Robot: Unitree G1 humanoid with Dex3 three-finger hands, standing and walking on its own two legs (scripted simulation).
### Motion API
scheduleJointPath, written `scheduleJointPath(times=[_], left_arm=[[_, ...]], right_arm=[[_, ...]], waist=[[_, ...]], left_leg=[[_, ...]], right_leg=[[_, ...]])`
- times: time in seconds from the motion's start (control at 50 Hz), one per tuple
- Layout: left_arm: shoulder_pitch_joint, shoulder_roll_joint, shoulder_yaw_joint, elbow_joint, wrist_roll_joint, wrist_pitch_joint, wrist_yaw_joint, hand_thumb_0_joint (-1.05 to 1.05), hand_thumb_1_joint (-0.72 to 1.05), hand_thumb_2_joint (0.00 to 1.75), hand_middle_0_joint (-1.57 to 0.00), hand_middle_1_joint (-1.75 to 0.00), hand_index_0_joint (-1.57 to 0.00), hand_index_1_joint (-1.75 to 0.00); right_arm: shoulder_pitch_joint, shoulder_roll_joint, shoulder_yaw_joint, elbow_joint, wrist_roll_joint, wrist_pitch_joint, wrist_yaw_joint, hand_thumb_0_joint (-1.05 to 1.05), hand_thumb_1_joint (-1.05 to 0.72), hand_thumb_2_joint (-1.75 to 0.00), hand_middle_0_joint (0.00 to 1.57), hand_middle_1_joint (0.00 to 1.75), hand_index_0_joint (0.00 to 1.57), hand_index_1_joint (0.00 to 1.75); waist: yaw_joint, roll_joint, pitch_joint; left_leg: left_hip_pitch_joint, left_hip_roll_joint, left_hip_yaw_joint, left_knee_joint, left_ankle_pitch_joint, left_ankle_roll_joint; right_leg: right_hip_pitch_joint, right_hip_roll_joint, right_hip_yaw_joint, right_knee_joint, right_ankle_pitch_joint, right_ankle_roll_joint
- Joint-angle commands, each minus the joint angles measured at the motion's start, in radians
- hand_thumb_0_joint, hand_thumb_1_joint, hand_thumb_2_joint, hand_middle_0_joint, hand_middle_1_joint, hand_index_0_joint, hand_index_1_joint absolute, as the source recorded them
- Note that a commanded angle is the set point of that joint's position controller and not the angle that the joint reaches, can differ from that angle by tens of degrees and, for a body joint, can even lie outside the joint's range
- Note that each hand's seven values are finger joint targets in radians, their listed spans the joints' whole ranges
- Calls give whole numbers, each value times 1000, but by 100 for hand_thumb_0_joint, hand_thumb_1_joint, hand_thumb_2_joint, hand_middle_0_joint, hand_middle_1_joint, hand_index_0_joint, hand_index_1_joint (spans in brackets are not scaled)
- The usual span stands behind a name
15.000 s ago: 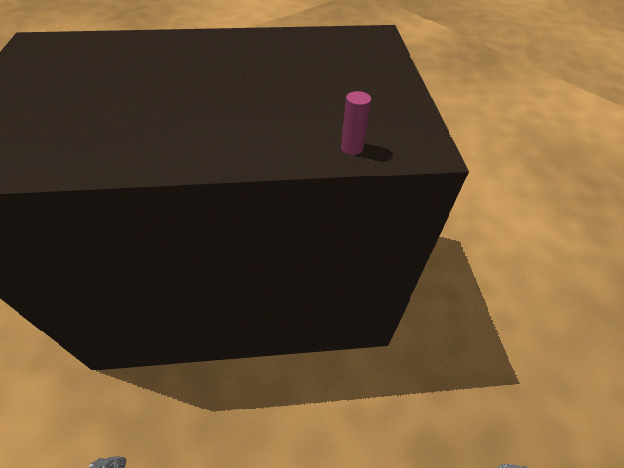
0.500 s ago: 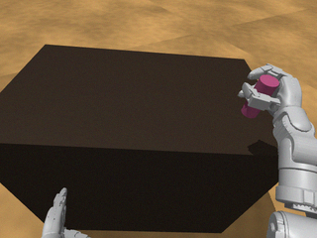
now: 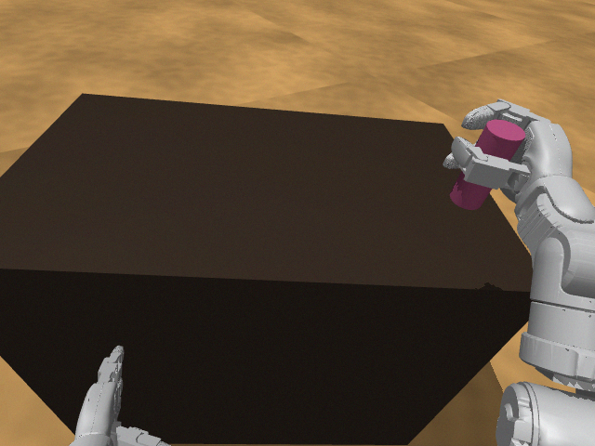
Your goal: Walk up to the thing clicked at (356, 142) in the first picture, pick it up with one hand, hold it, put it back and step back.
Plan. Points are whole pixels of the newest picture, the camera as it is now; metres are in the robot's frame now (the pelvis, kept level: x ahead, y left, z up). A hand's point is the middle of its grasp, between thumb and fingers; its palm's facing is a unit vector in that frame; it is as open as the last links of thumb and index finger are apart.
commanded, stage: lift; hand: right
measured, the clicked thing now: (483, 167) +0.35 -0.20 +0.25
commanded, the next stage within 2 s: hold in 0.18 s
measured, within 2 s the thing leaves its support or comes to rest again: neither
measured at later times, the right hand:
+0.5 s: hand (473, 134) +0.34 -0.16 +0.30, palm faces +0.11 +0.99 -0.01, open 5.0 cm
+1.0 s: hand (479, 120) +0.33 -0.16 +0.32, palm faces +0.11 +0.99 -0.01, open 5.0 cm
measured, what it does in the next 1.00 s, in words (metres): stands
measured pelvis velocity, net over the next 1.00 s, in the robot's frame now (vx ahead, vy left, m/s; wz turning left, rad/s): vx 0.00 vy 0.00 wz -0.01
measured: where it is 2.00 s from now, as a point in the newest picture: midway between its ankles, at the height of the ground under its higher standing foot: outside the picture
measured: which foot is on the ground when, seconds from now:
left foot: down 0.00-1.00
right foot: down 0.00-1.00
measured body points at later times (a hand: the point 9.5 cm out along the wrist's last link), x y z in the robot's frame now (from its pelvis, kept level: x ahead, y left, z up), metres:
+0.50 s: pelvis +0.00 +0.00 +0.00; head -0.06 +0.04 +0.44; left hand +0.18 +0.26 -0.07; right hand +0.33 -0.22 +0.30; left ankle -0.02 +0.12 -0.74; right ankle +0.05 -0.13 -0.74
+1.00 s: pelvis +0.00 +0.00 +0.00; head -0.07 +0.04 +0.44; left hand +0.18 +0.25 -0.07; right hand +0.32 -0.21 +0.32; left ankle -0.02 +0.12 -0.74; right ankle +0.05 -0.13 -0.74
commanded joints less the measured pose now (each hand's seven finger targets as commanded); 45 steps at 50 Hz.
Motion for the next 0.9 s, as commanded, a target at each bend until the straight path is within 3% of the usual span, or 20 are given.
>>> scheduleJointPath(times=[0.0,0.02,0.06,0.1,0.24,0.34,0.36,0.4,0.42,0.46,0.48,0.56,0.6,0.64,0.66,0.74,0.76,0.82,0.84,0.88], left_arm=[[-182,88,14,-211,-7,-69,3,0,-55,5,-4,-4,-4,-5],[-134,125,51,-149,-4,-64,9,0,-55,5,-4,-4,-4,-5],[-160,102,20,-156,-3,-65,2,0,-55,5,-4,-5,-4,-5],[-159,134,62,-150,-4,-71,5,0,-55,5,-5,-5,-4,-5],[-187,92,6,-180,-7,-80,-4,0,-55,5,-5,-5,-4,-5],[-167,152,70,-120,-5,-77,4,0,-54,5,-5,-5,-5,-5],[-216,130,42,-201,-8,-87,-1,0,-55,5,-5,-5,-4,-5],[-179,150,70,-127,-9,-79,4,0,-55,5,-5,-5,-5,-5],[-205,121,38,-182,-11,-88,0,0,-55,5,-5,-5,-5,-5],[-208,88,8,-153,-11,-82,-5,0,-55,5,-5,-5,-5,-5],[-186,116,39,-150,-10,-80,0,0,-54,4,-5,-5,-5,-5],[-216,106,22,-140,-10,-80,-7,0,-55,5,-5,-5,-5,-5],[-228,141,54,-162,-9,-85,-2,0,-54,4,-5,-5,-5,-5],[-171,130,53,-91,-11,-79,-2,0,-55,5,-5,-5,-5,-5],[-222,119,31,-174,-12,-86,-4,0,-55,5,-5,-5,-5,-5],[-170,137,57,-93,-9,-78,-2,0,-54,5,-5,-5,-5,-5],[-212,104,21,-122,-12,-81,-6,0,-55,5,-5,-5,-5,-5],[-181,105,24,-93,-12,-78,-7,0,-55,5,-5,-5,-5,-5],[-236,131,32,-183,-14,-89,-7,0,-54,4,-5,-5,-5,-5],[-211,113,26,-104,-13,-79,-8,0,-54,4,-5,-5,-5,-5]], right_arm=[[-499,-205,-58,-238,6,-50,-8,0,-75,-130,143,142,142,142],[-464,-238,-88,-207,7,-36,-12,0,-77,-129,143,142,142,142],[-494,-225,-68,-231,5,-28,-9,0,-76,-132,144,144,144,144],[-502,-231,-81,-230,10,-18,-13,0,-77,-132,144,144,143,144],[-543,-214,-61,-287,13,7,-15,0,-76,-132,144,144,143,144],[-529,-244,-90,-256,12,37,-21,0,-76,-132,143,144,143,144],[-562,-211,-53,-292,10,40,-16,0,-75,-132,142,143,142,143],[-518,-236,-94,-242,22,56,-22,0,-76,-131,142,142,141,142],[-550,-208,-60,-289,22,55,-18,0,-74,-131,141,142,141,142],[-559,-203,-60,-281,19,64,-21,0,-75,-133,143,144,143,144],[-559,-216,-73,-261,22,69,-25,0,-74,-133,143,145,143,145],[-581,-210,-63,-280,16,87,-32,0,-76,-134,144,145,144,145],[-606,-213,-63,-307,20,93,-36,0,-76,-134,144,145,143,145],[-596,-223,-80,-239,24,104,-41,0,-75,-133,143,144,142,144],[-618,-216,-67,-266,18,105,-40,0,-72,-135,143,146,143,146],[-609,-223,-76,-230,15,119,-49,0,-72,-132,142,144,142,144],[-608,-205,-62,-234,15,121,-46,0,-72,-134,143,145,143,145],[-592,-224,-79,-231,19,130,-40,0,-68,-134,142,145,142,145],[-629,-226,-71,-293,20,131,-39,0,-69,-134,142,145,142,145],[-617,-230,-82,-261,24,134,-39,0,-70,-135,143,146,143,146]], waist=[[7,61,-201],[2,73,-167],[-2,50,-165],[2,55,-172],[3,54,-189],[2,51,-187],[10,61,-234],[1,90,-163],[6,77,-202],[-7,71,-186],[1,82,-198],[-7,48,-213],[2,72,-216],[-1,89,-170],[5,94,-226],[0,77,-183],[-10,72,-175],[-8,80,-174],[-1,83,-235],[-14,67,-172]], left_leg=[[-104,-16,25,-106,195,-6],[-116,-15,23,-109,187,-7],[-114,-17,26,-110,169,-1],[-115,-18,28,-110,155,-1],[-117,-17,26,-109,144,1],[-125,-16,27,-96,188,-1],[-110,-16,26,-95,206,-4],[-125,-15,27,-107,161,-7],[-110,-10,20,-106,187,-11],[-109,-13,25,-101,200,-10],[-110,-12,24,-101,204,-10],[-114,-15,27,-92,201,-4],[-117,-20,31,-94,170,-2],[-135,-14,27,-99,199,-11],[-110,-8,20,-98,229,-17],[-137,-16,29,-93,175,-4],[-135,-17,29,-95,162,-3],[-129,-13,28,-100,161,-9],[-113,-13,25,-97,168,-7],[-132,-15,28,-96,150,-4]], right_leg=[[189,22,-7,-37,98,-35],[175,24,-9,-34,87,-36],[168,22,-7,-43,77,-32],[174,20,-5,-43,62,-32],[174,22,-8,-44,54,-30],[185,23,-5,-27,95,-32],[198,23,-6,-27,112,-31],[163,24,-3,-31,61,-36],[181,26,-6,-27,84,-36],[166,27,-7,-26,100,-33],[172,26,-6,-23,102,-36],[174,26,-8,-24,108,-29],[177,21,-5,-30,80,-28],[158,29,-7,-18,95,-36],[178,31,-9,-13,117,-38],[156,27,-7,-19,79,-32],[154,26,-7,-26,74,-29],[140,30,-8,-23,64,-35],[170,28,-9,-21,74,-33],[137,29,-8,-24,61,-30]])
